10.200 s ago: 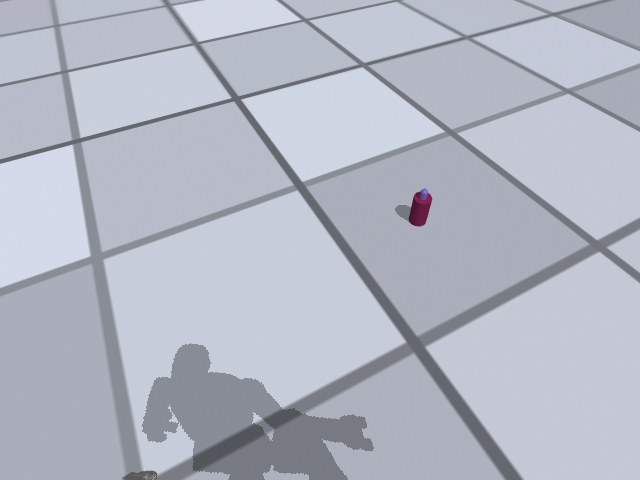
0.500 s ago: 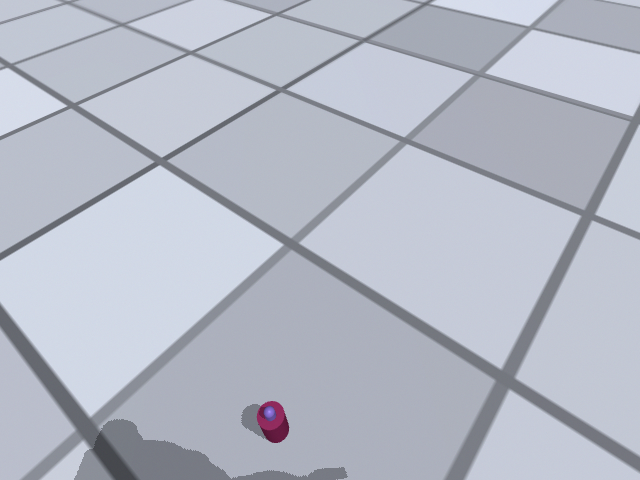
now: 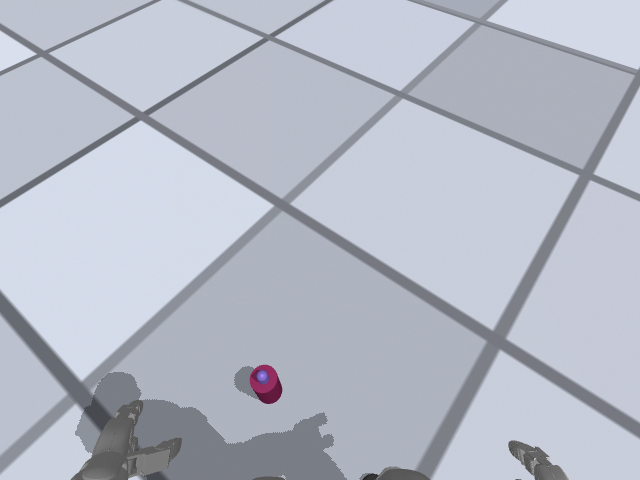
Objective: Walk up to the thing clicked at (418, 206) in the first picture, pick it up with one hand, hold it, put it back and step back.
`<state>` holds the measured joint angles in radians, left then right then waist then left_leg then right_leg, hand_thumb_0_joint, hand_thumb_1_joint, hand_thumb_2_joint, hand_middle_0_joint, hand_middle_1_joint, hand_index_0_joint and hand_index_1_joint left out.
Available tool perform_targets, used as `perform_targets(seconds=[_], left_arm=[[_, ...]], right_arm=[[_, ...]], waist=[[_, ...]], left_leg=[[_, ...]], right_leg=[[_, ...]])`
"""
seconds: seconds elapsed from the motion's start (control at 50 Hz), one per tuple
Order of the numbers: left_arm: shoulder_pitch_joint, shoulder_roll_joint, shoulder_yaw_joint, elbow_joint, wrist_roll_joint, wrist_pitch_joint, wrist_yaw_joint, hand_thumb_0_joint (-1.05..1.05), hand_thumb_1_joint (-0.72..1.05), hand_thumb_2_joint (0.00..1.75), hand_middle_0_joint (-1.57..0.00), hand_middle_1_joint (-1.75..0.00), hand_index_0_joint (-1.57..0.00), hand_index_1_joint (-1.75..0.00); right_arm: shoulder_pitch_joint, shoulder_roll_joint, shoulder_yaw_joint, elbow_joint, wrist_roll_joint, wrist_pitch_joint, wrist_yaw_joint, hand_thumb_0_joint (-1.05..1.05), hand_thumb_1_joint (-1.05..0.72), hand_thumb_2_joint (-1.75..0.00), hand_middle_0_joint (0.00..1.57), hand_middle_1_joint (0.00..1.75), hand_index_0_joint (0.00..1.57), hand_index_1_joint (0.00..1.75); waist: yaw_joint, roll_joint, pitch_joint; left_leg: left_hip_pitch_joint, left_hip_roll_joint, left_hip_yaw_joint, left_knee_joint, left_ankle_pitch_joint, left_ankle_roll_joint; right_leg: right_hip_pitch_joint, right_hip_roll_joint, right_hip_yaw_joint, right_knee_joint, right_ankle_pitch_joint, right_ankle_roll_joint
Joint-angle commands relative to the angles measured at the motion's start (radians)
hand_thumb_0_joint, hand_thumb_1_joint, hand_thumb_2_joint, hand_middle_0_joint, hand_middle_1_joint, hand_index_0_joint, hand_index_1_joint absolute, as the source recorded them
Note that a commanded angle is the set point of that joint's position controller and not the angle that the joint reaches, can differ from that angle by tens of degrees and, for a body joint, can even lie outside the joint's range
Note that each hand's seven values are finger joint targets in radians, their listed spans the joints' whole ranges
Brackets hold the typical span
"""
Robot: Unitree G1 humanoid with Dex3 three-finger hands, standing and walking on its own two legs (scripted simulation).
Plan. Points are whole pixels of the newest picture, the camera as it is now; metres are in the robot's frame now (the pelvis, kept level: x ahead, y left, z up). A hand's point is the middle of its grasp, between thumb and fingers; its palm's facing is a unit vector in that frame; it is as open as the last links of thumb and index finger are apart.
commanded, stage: go down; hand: left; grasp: from the side
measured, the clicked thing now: (265, 383) +0.39 +0.19 -0.67
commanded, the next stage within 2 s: none
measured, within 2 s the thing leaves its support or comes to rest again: neither
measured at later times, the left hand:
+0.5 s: hand (150, 459) +0.16 +0.28 -0.18, palm faces +0.05 -0.95 -0.31, open 16.7 cm
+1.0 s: hand (143, 463) +0.16 +0.30 -0.22, palm faces +0.10 -0.95 -0.29, open 16.7 cm
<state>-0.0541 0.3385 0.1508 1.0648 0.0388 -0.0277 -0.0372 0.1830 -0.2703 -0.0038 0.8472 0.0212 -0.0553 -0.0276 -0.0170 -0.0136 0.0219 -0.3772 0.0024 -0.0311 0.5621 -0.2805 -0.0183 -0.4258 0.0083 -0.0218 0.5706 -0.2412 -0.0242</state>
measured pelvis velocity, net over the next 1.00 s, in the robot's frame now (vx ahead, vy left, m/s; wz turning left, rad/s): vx -0.01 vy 0.03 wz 0.00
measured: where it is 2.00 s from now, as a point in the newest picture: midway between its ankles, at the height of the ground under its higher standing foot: outside the picture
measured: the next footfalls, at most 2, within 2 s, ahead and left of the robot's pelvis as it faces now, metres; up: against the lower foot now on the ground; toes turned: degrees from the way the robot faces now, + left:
none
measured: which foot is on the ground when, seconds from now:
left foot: down 0.00-1.00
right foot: down 0.00-1.00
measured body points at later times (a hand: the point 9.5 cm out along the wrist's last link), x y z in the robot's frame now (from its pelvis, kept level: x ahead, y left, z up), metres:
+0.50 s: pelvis +0.01 +0.03 -0.06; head +0.09 +0.05 +0.39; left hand +0.16 +0.33 -0.16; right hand +0.17 -0.23 -0.14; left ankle +0.00 +0.13 -0.73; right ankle +0.03 -0.10 -0.73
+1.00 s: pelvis -0.01 +0.03 -0.11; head +0.09 +0.05 +0.33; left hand +0.15 +0.35 -0.19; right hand +0.16 -0.22 -0.18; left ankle +0.00 +0.13 -0.73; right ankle +0.03 -0.10 -0.73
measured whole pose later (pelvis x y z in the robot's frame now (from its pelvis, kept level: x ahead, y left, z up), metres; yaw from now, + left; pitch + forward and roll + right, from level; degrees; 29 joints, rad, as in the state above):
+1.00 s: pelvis -0.01 +0.03 -0.11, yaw +0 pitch +20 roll -3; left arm 0.27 0.36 0.27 0.37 -0.04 0.15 -0.10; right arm 0.24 -0.25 0.01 0.52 0.01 -0.20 -0.06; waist -0.04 0.00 -0.15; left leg -1.07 -0.02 -0.05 1.31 -0.59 0.01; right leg -1.08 -0.01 -0.05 1.24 -0.51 0.01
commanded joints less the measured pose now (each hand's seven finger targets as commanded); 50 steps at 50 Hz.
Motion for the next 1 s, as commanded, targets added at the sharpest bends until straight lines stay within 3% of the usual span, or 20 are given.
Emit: perform_targets(seconds=[0.0, 0.06, 0.1, 0.14, 0.2, 0.24, 0.26, 0.32, 0.42, 0.54, 0.6, 0.66, 0.7, 0.74, 0.76, 0.8, 0.82, 0.86, 0.9, 0.98], left_arm=[[0.062, 0.247, 0.098, -0.164, 0.033, 0.032, 0.009, 0.00, 0.12, 0.18, -0.03, -0.06, -0.02, -0.06], [0.071, 0.206, 0.081, -0.165, 0.033, 0.097, 0.006, 0.00, -0.06, 0.14, -0.04, -0.05, -0.03, -0.06], [0.057, 0.217, 0.085, -0.263, 0.025, 0.114, 0.001, 0.00, -0.18, 0.12, -0.05, -0.06, -0.04, -0.06], [0.105, 0.161, 0.062, -0.298, 0.016, 0.135, -0.011, 0.00, -0.27, 0.11, -0.05, -0.07, -0.04, -0.07], [0.078, 0.178, 0.079, -0.432, 0.008, 0.129, -0.014, 0.00, -0.37, 0.10, -0.06, -0.08, -0.05, -0.08], [0.137, 0.184, 0.097, -0.482, 0.009, 0.130, -0.014, 0.00, -0.39, 0.10, -0.05, -0.09, -0.04, -0.09], [0.130, 0.172, 0.086, -0.546, 0.005, 0.127, -0.015, 0.00, -0.39, 0.10, -0.06, -0.09, -0.05, -0.10], [0.223, 0.200, 0.120, -0.635, 0.006, 0.146, -0.007, 0.00, -0.43, 0.09, -0.07, -0.09, -0.05, -0.10], [0.312, 0.183, 0.110, -0.766, 0.003, 0.205, 0.003, 0.00, -0.45, 0.08, -0.06, -0.07, -0.05, -0.08], [0.378, 0.144, 0.099, -0.848, -0.015, 0.255, 0.009, 0.00, -0.47, 0.08, -0.06, -0.07, -0.05, -0.08], [0.415, 0.135, 0.098, -0.874, -0.023, 0.263, 0.000, 0.00, -0.45, 0.10, -0.06, -0.07, -0.05, -0.08], [0.441, 0.155, 0.130, -0.884, -0.027, 0.262, 0.005, 0.00, -0.43, 0.10, -0.06, -0.05, -0.04, -0.07], [0.452, 0.151, 0.130, -0.908, -0.031, 0.257, 0.008, 0.00, -0.38, 0.13, -0.04, -0.06, -0.03, -0.07], [0.463, 0.144, 0.128, -0.958, -0.039, 0.255, 0.002, 0.00, -0.39, 0.12, -0.05, -0.06, -0.03, -0.07], [0.482, 0.150, 0.144, -0.920, -0.042, 0.257, 0.001, 0.00, -0.37, 0.13, -0.04, -0.06, -0.03, -0.07], [0.436, 0.169, 0.153, -0.971, -0.047, 0.244, -0.002, 0.00, -0.36, 0.13, -0.04, -0.05, -0.02, -0.07], [0.477, 0.163, 0.163, -0.918, -0.048, 0.242, -0.003, 0.00, -0.38, 0.13, -0.04, -0.05, -0.03, -0.06], [0.390, 0.183, 0.167, -0.920, -0.053, 0.215, -0.015, 0.00, -0.36, 0.13, -0.04, -0.05, -0.02, -0.07], [0.283, 0.209, 0.199, -0.855, -0.061, 0.169, -0.029, 0.00, -0.37, 0.12, -0.04, -0.04, -0.03, -0.06], [0.081, 0.271, 0.252, -0.776, -0.105, 0.014, -0.102, 0.00, -0.44, 0.09, -0.05, -0.06, -0.04, -0.06]], right_arm=[[0.036, -0.157, -0.071, -0.175, -0.001, -0.037, -0.015, 0.00, -0.91, -0.90, 0.20, 0.30, 0.20, 0.30], [0.001, -0.157, -0.067, -0.230, 0.004, -0.045, -0.013, 0.00, -0.89, -0.90, 0.20, 0.30, 0.20, 0.30], [0.000, -0.153, -0.071, -0.265, 0.007, -0.056, -0.014, 0.00, -0.90, -0.90, 0.20, 0.30, 0.20, 0.30], [0.023, -0.151, -0.073, -0.289, 0.008, -0.068, -0.015, 0.00, -0.88, -0.90, 0.20, 0.30, 0.20, 0.30], [0.027, -0.143, -0.076, -0.311, 0.004, -0.093, -0.018, 0.00, -0.86, -0.89, 0.20, 0.30, 0.20, 0.30], [0.046, -0.145, -0.083, -0.337, 0.003, -0.105, -0.024, 0.00, -0.86, -0.89, 0.20, 0.30, 0.20, 0.30], [0.045, -0.139, -0.081, -0.341, 0.004, -0.110, -0.024, 0.00, -0.87, -0.89, 0.20, 0.30, 0.20, 0.30], [0.045, -0.140, -0.081, -0.365, 0.003, -0.120, -0.034, 0.00, -0.86, -0.89, 0.20, 0.30, 0.20, 0.30], [0.053, -0.134, -0.075, -0.395, -0.001, -0.127, -0.049, 0.00, -0.84, -0.89, 0.20, 0.30, 0.20, 0.30], [0.047, -0.132, -0.070, -0.427, -0.005, -0.146, -0.053, 0.00, -0.86, -0.89, 0.20, 0.30, 0.20, 0.30], [0.059, -0.135, -0.073, -0.434, -0.009, -0.151, -0.050, 0.00, -0.84, -0.88, 0.20, 0.30, 0.20, 0.30], [0.068, -0.126, -0.067, -0.443, -0.009, -0.156, -0.049, 0.00, -0.84, -0.89, 0.20, 0.30, 0.20, 0.30], [0.060, -0.119, -0.064, -0.461, -0.008, -0.157, -0.046, 0.00, -0.85, -0.89, 0.20, 0.30, 0.20, 0.30], [0.061, -0.123, -0.069, -0.480, -0.006, -0.162, -0.049, 0.00, -0.86, -0.89, 0.20, 0.30, 0.20, 0.30], [0.062, -0.119, -0.063, -0.470, -0.005, -0.161, -0.049, 0.00, -0.87, -0.89, 0.20, 0.30, 0.20, 0.30], [0.046, -0.125, -0.067, -0.487, -0.004, -0.169, -0.050, 0.00, -0.88, -0.90, 0.20, 0.30, 0.20, 0.30], [0.054, -0.120, -0.062, -0.472, -0.006, -0.170, -0.050, 0.00, -0.87, -0.90, 0.20, 0.30, 0.20, 0.30], [0.051, -0.132, -0.067, -0.468, -0.007, -0.175, -0.047, 0.00, -0.89, -0.90, 0.20, 0.30, 0.20, 0.30], [0.050, -0.139, -0.065, -0.453, -0.007, -0.186, -0.045, 0.00, -0.89, -0.90, 0.20, 0.30, 0.20, 0.30], [0.029, -0.147, -0.062, -0.440, -0.009, -0.227, -0.042, 0.00, -0.93, -0.91, 0.20, 0.30, 0.20, 0.30]], waist=[[0.049, 0.079, -0.317], [0.024, 0.033, -0.196], [0.019, 0.035, -0.225], [-0.002, -0.007, -0.241], [-0.001, 0.024, -0.260], [-0.011, 0.031, -0.314], [-0.010, 0.042, -0.317], [-0.001, 0.088, -0.352], [-0.018, 0.093, -0.378], [-0.021, 0.104, -0.344], [-0.024, 0.127, -0.373], [-0.015, 0.122, -0.381], [-0.014, 0.102, -0.372], [-0.021, 0.106, -0.407], [-0.021, 0.089, -0.404], [-0.021, 0.102, -0.380], [-0.017, 0.088, -0.361], [-0.037, 0.103, -0.348], [-0.046, 0.094, -0.298], [-0.058, 0.085, -0.379]], left_leg=[[-0.038, -0.049, 0.059, 0.019, 0.156, 0.028], [-0.120, -0.031, 0.040, 0.054, 0.077, 0.027], [-0.148, -0.026, 0.035, 0.096, 0.050, 0.028], [-0.172, -0.022, 0.033, 0.134, 0.041, 0.035], [-0.220, -0.015, 0.021, 0.197, 0.032, 0.031], [-0.222, -0.013, 0.022, 0.240, 0.074, 0.031], [-0.233, -0.010, 0.017, 0.250, 0.066, 0.027], [-0.225, 0.000, 0.006, 0.266, 0.100, 0.017], [-0.246, -0.002, 0.005, 0.331, 0.151, 0.020], [-0.300, 0.019, -0.035, 0.356, 0.151, 0.014], [-0.289, 0.032, -0.054, 0.380, 0.224, 0.008], [-0.337, 0.019, -0.049, 0.405, 0.178, 0.011], [-0.378, 0.009, -0.035, 0.416, 0.093, 0.017], [-0.377, 0.006, -0.029, 0.436, 0.100, 0.018], [-0.396, 0.005, -0.030, 0.444, 0.100, 0.020], [-0.430, 0.001, -0.031, 0.453, 0.035, 0.022], [-0.445, 0.003, -0.036, 0.454, 0.012, 0.022], [-0.481, 0.008, -0.044, 0.475, -0.023, 0.022], [-0.558, 0.011, -0.057, 0.506, -0.116, 0.023], [-0.696, -0.010, -0.024, 0.644, -0.241, 0.041]], right_leg=[[0.169, -0.021, 0.027, 0.003, 0.160, 0.006], [0.050, -0.005, 0.007, 0.021, 0.056, 0.003], [0.006, -0.001, 0.004, 0.063, 0.019, 0.003], [-0.031, 0.002, -0.001, 0.094, 0.011, 0.007], [-0.099, 0.003, -0.008, 0.169, 0.000, 0.006], [-0.110, 0.002, -0.007, 0.214, 0.042, 0.005], [-0.136, 0.002, -0.006, 0.235, 0.028, 0.001], [-0.164, 0.005, -0.009, 0.275, 0.033, -0.005], [-0.179, 0.001, -0.007, 0.309, 0.087, 0.000], [-0.268, 0.006, -0.029, 0.373, 0.033, -0.003], [-0.314, 0.012, -0.039, 0.415, 0.043, -0.002], [-0.319, 0.006, -0.033, 0.430, 0.032, -0.005], [-0.326, 0.008, -0.029, 0.433, 0.000, -0.005], [-0.323, 0.006, -0.026, 0.440, 0.015, -0.005], [-0.323, 0.005, -0.026, 0.446, 0.015, -0.005], [-0.359, 0.003, -0.025, 0.449, -0.030, -0.003], [-0.369, 0.006, -0.027, 0.460, -0.051, -0.003], [-0.434, 0.005, -0.024, 0.492, -0.081, -0.004], [-0.525, 0.001, -0.024, 0.535, -0.153, -0.002], [-0.634, -0.009, 0.000, 0.625, -0.243, 0.003]])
